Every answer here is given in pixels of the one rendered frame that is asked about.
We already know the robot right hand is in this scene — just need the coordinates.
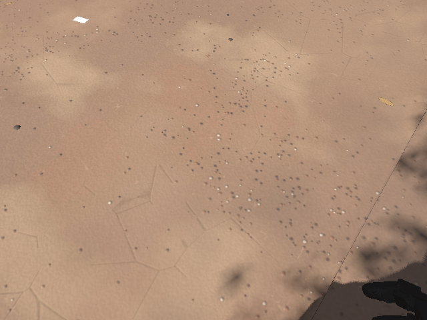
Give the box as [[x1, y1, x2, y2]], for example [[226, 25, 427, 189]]
[[362, 279, 427, 320]]

